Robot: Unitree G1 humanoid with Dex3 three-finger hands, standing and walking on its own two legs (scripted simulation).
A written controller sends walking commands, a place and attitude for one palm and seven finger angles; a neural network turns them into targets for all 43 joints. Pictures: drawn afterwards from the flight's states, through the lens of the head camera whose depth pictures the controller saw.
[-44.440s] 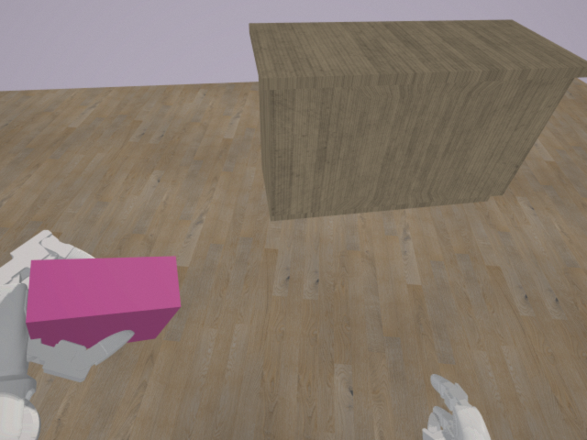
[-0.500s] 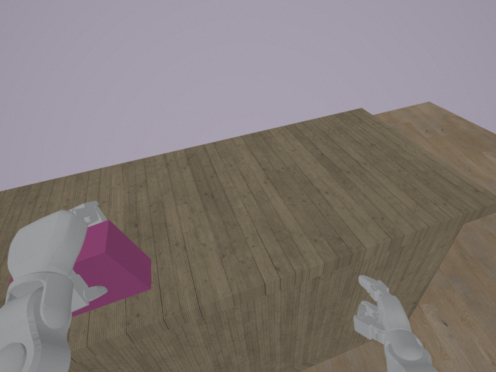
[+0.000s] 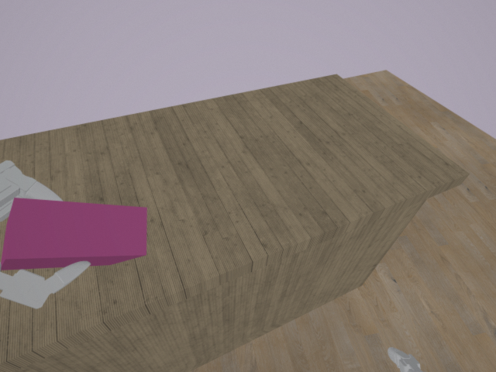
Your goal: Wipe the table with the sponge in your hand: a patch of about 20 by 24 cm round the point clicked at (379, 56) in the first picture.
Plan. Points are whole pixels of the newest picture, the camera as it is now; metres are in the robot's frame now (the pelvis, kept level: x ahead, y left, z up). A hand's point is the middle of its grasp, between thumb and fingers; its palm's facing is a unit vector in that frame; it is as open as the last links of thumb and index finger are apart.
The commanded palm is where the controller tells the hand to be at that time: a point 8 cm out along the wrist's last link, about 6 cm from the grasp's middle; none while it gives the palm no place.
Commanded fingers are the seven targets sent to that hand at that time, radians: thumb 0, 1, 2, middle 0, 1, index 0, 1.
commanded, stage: step back with the hand held close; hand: left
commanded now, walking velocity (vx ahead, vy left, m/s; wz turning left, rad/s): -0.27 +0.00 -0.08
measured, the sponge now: (92, 239) +0.24 +0.21 +0.16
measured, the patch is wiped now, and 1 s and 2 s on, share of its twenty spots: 1.00 1.00 1.00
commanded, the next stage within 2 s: stop stepping back and stand still in 0.96 s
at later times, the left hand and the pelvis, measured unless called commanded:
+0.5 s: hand out of the picture +0.14 +0.26 +0.20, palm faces +0.43 -0.83 -0.35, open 9.8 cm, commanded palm +0.09 +0.30 +0.22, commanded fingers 0.00 0.10 1.30 -1.20 -1.60 -1.20 -1.60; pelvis -0.06 +0.02 -0.02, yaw +3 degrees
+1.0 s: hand out of the picture +0.06 +0.25 +0.20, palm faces +0.36 -0.85 -0.39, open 9.8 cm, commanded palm +0.00 +0.30 +0.22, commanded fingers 0.00 0.10 1.30 -1.20 -1.60 -1.20 -1.60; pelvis -0.16 +0.02 -0.01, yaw +0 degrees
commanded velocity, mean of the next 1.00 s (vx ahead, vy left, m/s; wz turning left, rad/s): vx -0.35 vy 0.00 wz -0.09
